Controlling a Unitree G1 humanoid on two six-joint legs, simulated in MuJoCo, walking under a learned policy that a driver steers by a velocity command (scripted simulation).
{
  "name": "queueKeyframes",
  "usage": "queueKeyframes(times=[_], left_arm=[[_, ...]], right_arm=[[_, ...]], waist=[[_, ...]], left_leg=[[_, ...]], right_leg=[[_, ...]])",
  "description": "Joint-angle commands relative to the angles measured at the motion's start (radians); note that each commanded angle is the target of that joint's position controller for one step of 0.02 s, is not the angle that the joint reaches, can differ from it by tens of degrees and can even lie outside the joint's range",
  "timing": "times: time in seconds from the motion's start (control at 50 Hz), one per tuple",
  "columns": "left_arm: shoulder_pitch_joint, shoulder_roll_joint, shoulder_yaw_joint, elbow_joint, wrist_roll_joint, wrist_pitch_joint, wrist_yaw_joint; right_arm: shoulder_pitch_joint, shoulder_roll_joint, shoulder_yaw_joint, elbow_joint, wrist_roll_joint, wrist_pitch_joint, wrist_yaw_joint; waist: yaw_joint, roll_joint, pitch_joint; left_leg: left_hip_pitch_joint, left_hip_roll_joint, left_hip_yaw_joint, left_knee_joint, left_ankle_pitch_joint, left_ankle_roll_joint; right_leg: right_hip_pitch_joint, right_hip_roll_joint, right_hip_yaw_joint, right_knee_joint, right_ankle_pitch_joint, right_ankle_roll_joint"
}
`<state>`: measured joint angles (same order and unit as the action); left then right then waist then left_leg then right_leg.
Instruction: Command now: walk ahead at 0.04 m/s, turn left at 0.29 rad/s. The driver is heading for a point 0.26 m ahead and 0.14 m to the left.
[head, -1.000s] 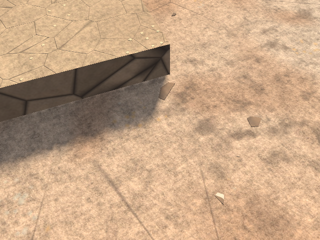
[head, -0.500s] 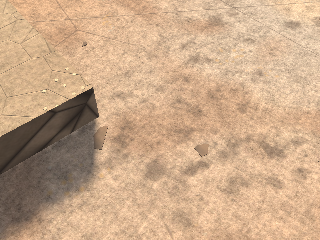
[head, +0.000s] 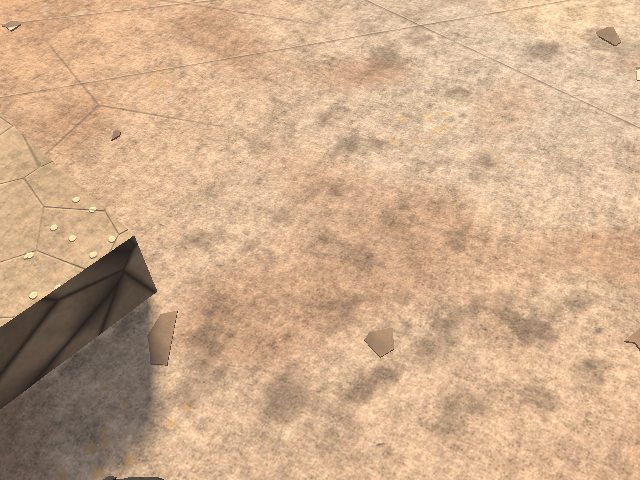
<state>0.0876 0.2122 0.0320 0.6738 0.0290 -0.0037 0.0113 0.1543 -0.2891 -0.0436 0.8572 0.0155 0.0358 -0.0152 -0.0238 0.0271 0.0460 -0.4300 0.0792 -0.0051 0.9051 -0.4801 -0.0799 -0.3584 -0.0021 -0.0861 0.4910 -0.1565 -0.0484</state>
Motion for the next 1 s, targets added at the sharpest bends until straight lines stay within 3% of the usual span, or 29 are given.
queueKeyframes(times=[0.02, 0.08, 0.14, 0.16, 0.18, 0.2, 0.22, 0.24, 0.26, 0.28, 0.32, 0.38, 0.44, 0.54, 0.62, 0.66, 0.68, 0.7, 0.72, 0.74, 0.76, 0.78, 0.8, 0.86, 0.92, 0.96, 1.0], left_arm=[[-0.016, 0.193, 0.068, -0.042, -0.006, -0.003, 0.029], [-0.031, 0.189, 0.072, -0.022, -0.012, 0.005, 0.037], [-0.069, 0.193, 0.078, -0.004, -0.044, 0.018, 0.041], [-0.031, 0.168, 0.077, 0.019, -0.055, 0.023, 0.041], [0.015, 0.113, 0.067, 0.011, -0.029, 0.027, 0.037], [-0.1, 0.127, 0.067, -0.042, -0.019, 0.02, 0.043], [-0.13, 0.151, 0.075, -0.044, -0.024, 0.018, 0.045], [-0.108, 0.172, 0.085, -0.027, -0.031, 0.02, 0.047], [-0.079, 0.179, 0.092, 0.0, -0.024, 0.023, 0.054], [-0.066, 0.188, 0.096, 0.011, -0.017, 0.026, 0.059], [-0.05, 0.169, 0.094, 0.015, -0.022, 0.021, 0.055], [-0.061, 0.148, 0.085, 0.014, -0.032, 0.01, 0.054], [-0.079, 0.146, 0.08, 0.011, -0.035, 0.002, 0.048], [-0.072, 0.161, 0.078, 0.017, -0.041, -0.015, 0.029], [-0.031, 0.176, 0.08, 0.027, -0.046, -0.036, 0.01], [0.031, 0.181, 0.084, 0.046, -0.046, -0.046, 0.0], [0.062, 0.201, 0.091, 0.058, -0.041, -0.047, -0.002], [0.078, 0.262, 0.103, 0.053, -0.024, -0.041, 0.004], [0.05, 0.321, 0.11, 0.045, 0.001, -0.029, 0.007], [0.04, 0.275, 0.1, 0.029, 0.01, -0.031, 0.006], [-0.004, 0.22, 0.083, 0.012, 0.0, -0.032, 0.011], [-0.037, 0.194, 0.075, 0.01, -0.012, -0.029, 0.013], [-0.04, 0.185, 0.069, 0.01, -0.025, -0.027, 0.015], [0.016, 0.203, 0.066, 0.032, -0.023, -0.016, 0.023], [0.07, 0.224, 0.07, 0.05, -0.035, -0.01, 0.021], [0.076, 0.255, 0.074, 0.055, -0.04, -0.013, 0.012], [0.095, 0.272, 0.076, 0.065, -0.049, -0.018, -0.001]], right_arm=[[0.04, -0.099, -0.031, -0.055, -0.001, 0.013, -0.011], [0.032, -0.09, -0.035, -0.073, -0.004, 0.015, -0.002], [0.125, -0.086, -0.043, -0.052, -0.011, 0.012, 0.017], [0.151, -0.11, -0.051, -0.047, -0.022, 0.01, 0.02], [0.146, -0.229, -0.077, -0.072, -0.028, 0.005, 0.004], [0.134, -0.284, -0.08, -0.104, -0.052, -0.01, 0.008], [0.117, -0.267, -0.078, -0.116, -0.072, -0.033, 0.014], [0.068, -0.242, -0.074, -0.124, -0.055, -0.048, 0.011], [0.023, -0.21, -0.069, -0.133, -0.028, -0.05, 0.005], [0.003, -0.178, -0.059, -0.141, -0.008, -0.048, -0.003], [0.035, -0.154, -0.05, -0.145, -0.007, -0.043, -0.014], [0.085, -0.167, -0.058, -0.149, -0.005, -0.038, -0.025], [0.089, -0.187, -0.068, -0.162, -0.002, -0.026, -0.033], [0.051, -0.206, -0.079, -0.195, -0.005, -0.012, -0.024], [0.007, -0.203, -0.08, -0.222, 0.002, 0.0, -0.019], [-0.033, -0.195, -0.077, -0.239, 0.016, 0.008, -0.023], [-0.035, -0.178, -0.072, -0.248, 0.018, 0.01, -0.027], [0.006, -0.128, -0.058, -0.255, 0.003, 0.009, -0.025], [0.059, -0.111, -0.056, -0.272, 0.006, 0.0, -0.02], [0.073, -0.201, -0.081, -0.261, -0.008, -0.009, -0.015], [0.079, -0.244, -0.1, -0.242, 0.001, -0.007, -0.011], [0.082, -0.227, -0.101, -0.222, 0.001, 0.002, -0.014], [0.077, -0.2, -0.095, -0.218, -0.004, 0.01, -0.017], [0.03, -0.128, -0.069, -0.249, 0.005, 0.011, -0.012], [-0.02, -0.087, -0.041, -0.273, -0.001, 0.001, 0.001], [-0.034, -0.076, -0.028, -0.277, -0.001, -0.011, 0.012], [-0.014, -0.101, -0.033, -0.263, 0.002, -0.027, 0.017]], waist=[[0.017, -0.156, -0.146], [0.015, -0.162, -0.134], [-0.043, -0.149, -0.143], [-0.043, -0.076, -0.11], [0.01, 0.218, -0.073], [-0.035, 0.281, -0.046], [-0.042, 0.192, -0.065], [-0.007, 0.139, -0.052], [0.014, 0.088, -0.058], [0.023, 0.095, -0.067], [0.025, 0.087, -0.112], [0.005, 0.082, -0.136], [-0.007, 0.107, -0.125], [-0.013, 0.135, -0.108], [-0.001, 0.146, -0.134], [0.041, 0.138, -0.143], [0.049, 0.115, -0.149], [0.024, -0.038, -0.183], [-0.032, -0.286, -0.136], [-0.011, -0.25, -0.133], [-0.02, -0.18, -0.113], [-0.026, -0.149, -0.091], [-0.015, -0.147, -0.079], [0.02, -0.173, -0.08], [0.069, -0.205, -0.106], [0.08, -0.234, -0.074], [0.072, -0.209, -0.047]], left_leg=[[0.045, 0.004, 0.023, 0.024, 0.034, 0.017], [0.064, -0.001, 0.046, -0.046, 0.047, 0.045], [0.2, -0.044, 0.099, -0.29, 0.196, 0.101], [0.243, -0.038, 0.035, -0.425, 0.297, 0.142], [0.315, 0.197, -0.325, -0.543, 0.564, 0.241], [0.269, 0.329, -0.533, -0.614, 0.706, 0.413], [0.254, 0.303, -0.508, -0.631, 0.611, 0.425], [0.263, 0.241, -0.419, -0.612, 0.557, 0.363], [0.276, 0.194, -0.361, -0.594, 0.526, 0.308], [0.28, 0.173, -0.328, -0.587, 0.55, 0.285], [0.317, 0.144, -0.301, -0.571, 0.639, 0.284], [0.41, 0.134, -0.308, -0.555, 0.668, 0.289], [0.409, 0.121, -0.341, -0.555, 0.578, 0.291], [0.309, 0.103, -0.413, -0.544, 0.528, 0.308], [0.318, 0.09, -0.488, -0.494, 0.655, 0.299], [0.295, 0.049, -0.494, -0.449, 0.632, 0.257], [0.236, 0.01, -0.476, -0.415, 0.523, 0.216], [0.114, -0.07, -0.38, -0.257, 0.257, 0.164], [-0.108, -0.24, -0.199, -0.08, -0.164, 0.104], [-0.153, -0.162, -0.171, 0.159, -0.198, 0.056], [-0.15, -0.132, -0.166, 0.248, -0.122, 0.037], [-0.148, -0.125, -0.156, 0.279, -0.06, 0.019], [-0.166, -0.127, -0.154, 0.307, -0.012, 0.004], [-0.15, -0.131, -0.104, 0.221, 0.039, -0.016], [-0.088, -0.084, -0.042, -0.012, 0.056, -0.005], [0.013, -0.079, 0.01, -0.151, 0.019, 0.019], [0.112, -0.093, 0.042, -0.292, 0.073, 0.05]], right_leg=[[0.097, -0.3, 0.189, -0.196, 0.134, -0.207], [0.112, -0.311, 0.164, -0.184, 0.087, -0.189], [0.092, -0.281, 0.09, -0.079, 0.078, -0.115], [0.036, -0.227, 0.03, 0.038, -0.026, -0.039], [-0.176, -0.087, -0.09, 0.339, -0.269, 0.077], [-0.329, 0.04, 0.036, 0.531, -0.533, 0.106], [-0.342, 0.021, 0.126, 0.646, -0.499, 0.093], [-0.35, -0.001, 0.153, 0.67, -0.396, 0.081], [-0.351, -0.014, 0.159, 0.658, -0.319, 0.084], [-0.337, -0.018, 0.161, 0.651, -0.271, 0.092], [-0.304, 0.001, 0.16, 0.665, -0.207, 0.108], [-0.323, 0.01, 0.171, 0.554, -0.172, 0.123], [-0.284, 0.014, 0.181, 0.409, -0.16, 0.139], [-0.142, 0.038, 0.184, 0.252, -0.189, 0.141], [-0.043, 0.053, 0.185, 0.114, -0.195, 0.121], [0.074, 0.053, 0.166, -0.085, -0.059, 0.098], [0.176, 0.008, 0.181, -0.167, 0.06, 0.077], [0.306, -0.173, 0.333, -0.174, 0.174, 0.009], [0.341, -0.351, 0.557, -0.176, 0.416, -0.153], [0.285, -0.439, 0.603, -0.181, 0.422, -0.251], [0.254, -0.377, 0.497, -0.171, 0.368, -0.227], [0.235, -0.297, 0.403, -0.161, 0.298, -0.178], [0.236, -0.263, 0.358, -0.157, 0.28, -0.16], [0.26, -0.224, 0.27, -0.159, 0.363, -0.178], [0.285, -0.219, 0.275, -0.226, -0.062, -0.174], [0.214, -0.225, 0.285, -0.268, -0.211, -0.172], [0.164, -0.235, 0.291, -0.27, -0.236, -0.171]])
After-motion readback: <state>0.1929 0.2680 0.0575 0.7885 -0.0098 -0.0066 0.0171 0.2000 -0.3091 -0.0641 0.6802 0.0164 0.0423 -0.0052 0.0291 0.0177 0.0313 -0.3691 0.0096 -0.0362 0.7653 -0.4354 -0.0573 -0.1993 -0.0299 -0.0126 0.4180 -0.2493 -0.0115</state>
